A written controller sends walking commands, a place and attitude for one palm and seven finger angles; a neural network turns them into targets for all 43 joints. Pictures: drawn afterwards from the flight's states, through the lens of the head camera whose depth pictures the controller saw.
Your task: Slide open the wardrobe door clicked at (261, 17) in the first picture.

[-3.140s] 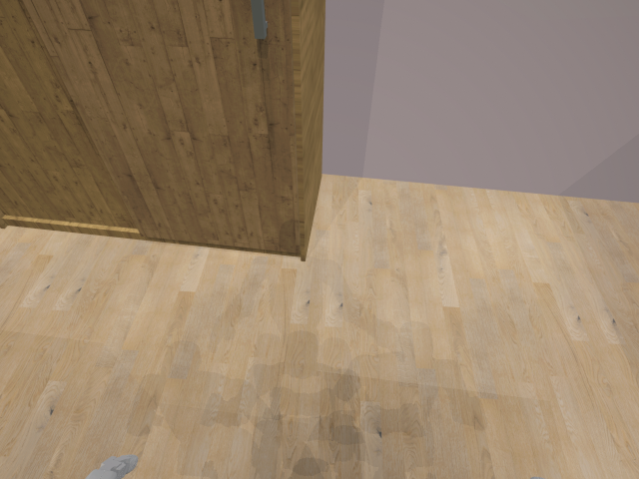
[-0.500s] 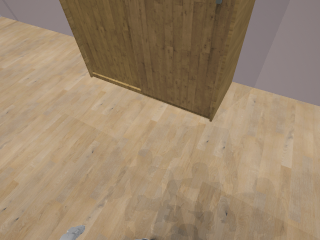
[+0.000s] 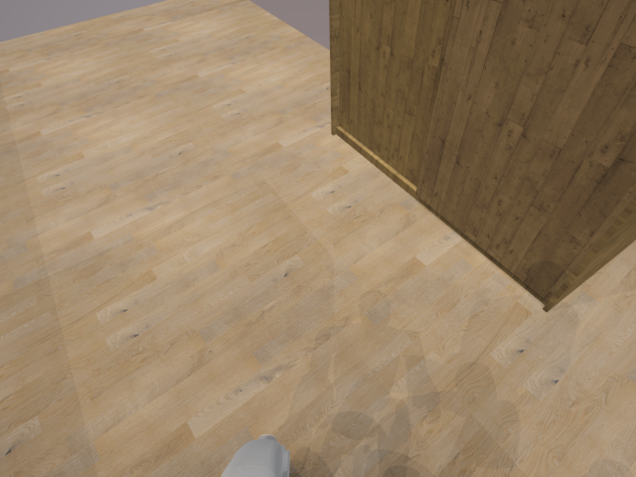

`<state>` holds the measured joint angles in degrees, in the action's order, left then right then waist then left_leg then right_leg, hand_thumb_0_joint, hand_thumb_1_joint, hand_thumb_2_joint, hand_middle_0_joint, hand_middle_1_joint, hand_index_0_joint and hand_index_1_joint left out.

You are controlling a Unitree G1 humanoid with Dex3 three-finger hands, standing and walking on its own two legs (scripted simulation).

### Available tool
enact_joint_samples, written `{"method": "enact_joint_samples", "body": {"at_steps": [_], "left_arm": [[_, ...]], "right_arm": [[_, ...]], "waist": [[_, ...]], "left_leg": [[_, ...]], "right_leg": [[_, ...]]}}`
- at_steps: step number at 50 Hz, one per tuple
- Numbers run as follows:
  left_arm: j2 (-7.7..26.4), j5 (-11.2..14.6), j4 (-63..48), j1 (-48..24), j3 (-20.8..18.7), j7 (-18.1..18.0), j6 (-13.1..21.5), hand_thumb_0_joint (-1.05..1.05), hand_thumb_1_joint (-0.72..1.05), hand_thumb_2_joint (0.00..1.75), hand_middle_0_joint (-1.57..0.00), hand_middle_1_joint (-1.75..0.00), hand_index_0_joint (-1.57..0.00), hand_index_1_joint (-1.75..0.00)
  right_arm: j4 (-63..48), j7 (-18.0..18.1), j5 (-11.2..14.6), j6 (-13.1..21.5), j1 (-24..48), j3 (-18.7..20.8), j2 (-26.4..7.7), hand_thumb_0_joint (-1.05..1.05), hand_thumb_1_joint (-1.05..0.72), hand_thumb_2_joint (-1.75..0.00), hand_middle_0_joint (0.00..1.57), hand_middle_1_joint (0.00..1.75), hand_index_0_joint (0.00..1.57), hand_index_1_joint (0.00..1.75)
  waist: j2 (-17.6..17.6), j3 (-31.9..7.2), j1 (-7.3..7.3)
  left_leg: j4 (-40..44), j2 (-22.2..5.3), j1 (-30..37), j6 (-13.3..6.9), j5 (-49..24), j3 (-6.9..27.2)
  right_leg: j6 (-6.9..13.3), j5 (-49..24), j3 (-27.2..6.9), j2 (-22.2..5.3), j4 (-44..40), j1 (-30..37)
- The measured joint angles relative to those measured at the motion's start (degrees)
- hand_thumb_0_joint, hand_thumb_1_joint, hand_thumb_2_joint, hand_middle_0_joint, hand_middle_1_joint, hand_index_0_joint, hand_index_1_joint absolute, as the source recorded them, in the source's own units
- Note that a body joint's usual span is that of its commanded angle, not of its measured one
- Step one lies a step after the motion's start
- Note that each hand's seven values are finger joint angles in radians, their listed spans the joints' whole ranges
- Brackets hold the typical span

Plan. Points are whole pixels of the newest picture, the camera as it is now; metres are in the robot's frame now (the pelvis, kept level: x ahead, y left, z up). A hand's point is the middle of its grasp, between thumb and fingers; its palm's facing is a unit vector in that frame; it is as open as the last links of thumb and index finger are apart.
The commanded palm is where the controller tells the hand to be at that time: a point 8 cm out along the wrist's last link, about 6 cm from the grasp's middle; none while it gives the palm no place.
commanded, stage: walk to a spot facing it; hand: right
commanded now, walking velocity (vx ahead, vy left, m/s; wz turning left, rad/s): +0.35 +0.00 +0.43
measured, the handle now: out of the picture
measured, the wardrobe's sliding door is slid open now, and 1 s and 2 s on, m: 0.00 0.00 0.00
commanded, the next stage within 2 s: turn to face it in 1.06 s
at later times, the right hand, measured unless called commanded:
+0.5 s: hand (434, 436) +0.23 -0.13 -0.17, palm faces -0.06 +0.97 -0.22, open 7.3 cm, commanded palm none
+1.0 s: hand (440, 303) +0.46 -0.16 -0.18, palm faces -0.17 +0.97 -0.15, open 7.4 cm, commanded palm none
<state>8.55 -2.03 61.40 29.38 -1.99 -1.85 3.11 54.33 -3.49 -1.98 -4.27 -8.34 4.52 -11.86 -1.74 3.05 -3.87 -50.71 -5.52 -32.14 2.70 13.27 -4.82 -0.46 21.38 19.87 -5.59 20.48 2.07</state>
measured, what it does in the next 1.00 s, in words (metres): walks ahead, turning left: left foot, then right foot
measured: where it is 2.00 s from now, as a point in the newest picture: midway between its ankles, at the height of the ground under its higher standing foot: (324, 382)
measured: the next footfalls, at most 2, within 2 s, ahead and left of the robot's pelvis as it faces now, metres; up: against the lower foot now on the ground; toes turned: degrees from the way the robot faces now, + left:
left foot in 0.14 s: +0.19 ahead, +0.15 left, +0.00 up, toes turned +12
right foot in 0.64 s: +0.41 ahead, -0.05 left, +0.00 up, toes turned -2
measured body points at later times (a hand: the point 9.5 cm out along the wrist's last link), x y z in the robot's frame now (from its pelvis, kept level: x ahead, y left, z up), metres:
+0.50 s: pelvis +0.20 +0.06 +0.00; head +0.19 +0.05 +0.45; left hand +0.26 +0.30 -0.14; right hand +0.23 -0.19 -0.15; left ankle +0.15 +0.14 -0.74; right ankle +0.31 -0.07 -0.69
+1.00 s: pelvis +0.39 +0.01 +0.00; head +0.40 -0.02 +0.45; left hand +0.30 +0.23 -0.14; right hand +0.47 -0.22 -0.16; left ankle +0.40 +0.18 -0.64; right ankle +0.37 -0.05 -0.74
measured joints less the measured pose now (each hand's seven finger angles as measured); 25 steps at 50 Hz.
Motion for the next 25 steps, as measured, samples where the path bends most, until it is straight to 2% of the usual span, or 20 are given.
{"method": "enact_joint_samples", "body": {"at_steps": [5,6,7,8,10,11,13,16,19,22,25], "left_arm": [[0.1,-0.3,2.2,2.1,-0.2,0.5,-0.5,0.01,0.91,0.89,-0.2,-0.29,-0.2,-0.3],[0.0,-0.1,2.5,2.6,-0.2,0.6,-0.7,0.01,0.91,0.89,-0.2,-0.29,-0.2,-0.3],[-0.4,0.2,2.9,2.9,-0.2,0.9,-0.9,0.01,0.91,0.89,-0.2,-0.3,-0.2,-0.3],[-0.6,0.6,3.2,2.5,-0.1,1.2,-1.4,0.01,0.91,0.89,-0.2,-0.3,-0.2,-0.3],[-0.8,1.1,3.0,0.0,0.0,1.3,-2.6,0.01,0.91,0.89,-0.2,-0.3,-0.2,-0.3],[-0.8,1.2,2.6,-1.5,-0.2,1.3,-2.9,0.01,0.91,0.89,-0.2,-0.3,-0.2,-0.3],[-0.5,0.9,1.1,-5.0,-0.6,1.2,-2.9,0.01,0.91,0.89,-0.2,-0.29,-0.2,-0.3],[0.4,0.3,-2.0,-10.3,-1.2,1.1,-2.4,0.01,0.91,0.89,-0.2,-0.29,-0.19,-0.3],[1.0,0.0,-4.3,-14.4,-1.4,1.4,-2.0,0.01,0.91,0.89,-0.2,-0.29,-0.19,-0.3],[1.3,0.0,-5.4,-17.3,-1.4,2.0,-2.0,0.0,0.91,0.9,-0.2,-0.29,-0.19,-0.3],[1.3,0.1,-5.7,-19.4,-1.3,2.7,-2.2,0.0,0.91,0.9,-0.2,-0.29,-0.19,-0.3]], "right_arm": [[-1.8,0.1,0.2,2.0,5.1,-0.8,1.7,0.01,-0.91,-0.9,0.2,0.29,0.19,0.29],[-2.2,0.2,0.2,2.9,5.7,-0.9,1.8,0.0,-0.91,-0.9,0.2,0.29,0.19,0.29],[-2.5,0.3,0.1,4.1,6.1,-1.1,1.6,0.0,-0.91,-0.9,0.2,0.29,0.19,0.29],[-2.7,0.7,0.2,5.3,6.4,-1.1,1.5,0.0,-0.91,-0.9,0.2,0.29,0.19,0.29],[-2.5,1.7,1.1,6.5,5.8,-1.2,1.3,0.0,-0.91,-0.9,0.2,0.29,0.2,0.29],[-2.1,2.0,1.4,6.5,5.0,-1.3,1.2,0.0,-0.91,-0.9,0.2,0.29,0.2,0.29],[-0.7,2.6,1.6,6.5,2.8,-1.4,1.2,0.0,-0.91,-0.9,0.2,0.29,0.2,0.29],[1.5,3.5,1.7,6.9,-1.0,-1.0,1.7,-0.01,-0.92,-0.9,0.21,0.3,0.2,0.29],[3.4,3.9,1.3,7.4,-4.3,-0.8,0.9,-0.02,-0.94,-0.9,0.21,0.3,0.2,0.3],[5.1,4.0,1.1,7.7,-7.7,-1.0,0.7,-0.02,-0.94,-0.9,0.21,0.3,0.2,0.29],[6.5,4.1,0.9,8.0,-10.9,-1.4,0.9,-0.01,-0.93,-0.9,0.2,0.3,0.2,0.29]], "waist": [[1.7,2.0,-1.64],[1.9,2.2,-1.56],[1.7,2.3,-1.29],[1.5,2.6,-0.83],[1.1,3.0,-0.43],[0.8,2.7,-0.23],[0.8,1.8,0.31],[1.8,0.1,1.04],[2.9,-1.6,2.04],[3.6,-3.0,3.22],[3.5,-3.6,4.72]], "left_leg": [[10.8,2.3,3.5,-3.5,2.7,-3.1],[13.8,3.3,5.4,-4.4,2.4,-3.8],[16.1,3.8,7.1,-5.6,-1.9,-4.1],[14.3,4.2,6.8,-6.5,-3.9,-4.1],[11.6,4.9,7.9,-7.3,-0.3,-3.7],[12.2,5.4,9.5,-7.4,1.2,-3.4],[15.7,6.3,12.9,-7.1,1.3,-2.7],[21.6,7.7,17.4,-7.2,-0.2,-1.7],[25.8,8.5,21.0,-7.1,-0.6,-1.1],[28.5,9.1,24.1,-6.7,0.0,-0.6],[29.9,9.3,26.9,-6.0,1.4,-0.3]], "right_leg": [[-3.3,4.9,2.9,-2.7,3.5,2.4],[-3.8,6.5,3.2,-3.8,6.6,2.1],[-3.9,7.9,2.8,-5.3,12.5,0.6],[-3.7,8.9,-0.2,-6.1,21.6,-2.6],[-2.6,9.1,-8.5,-4.9,40.4,-10.8],[-2.1,7.3,-11.0,-4.2,46.9,-14.6],[-1.6,2.5,-13.8,-3.8,52.9,-21.3],[-1.6,-2.9,-15.7,-4.3,51.0,-29.3],[-2.2,-6.7,-16.2,-4.7,45.2,-34.0],[-2.6,-9.7,-15.8,-4.7,38.7,-35.8],[-2.6,-11.2,-15.2,-4.2,30.9,-35.0]]}}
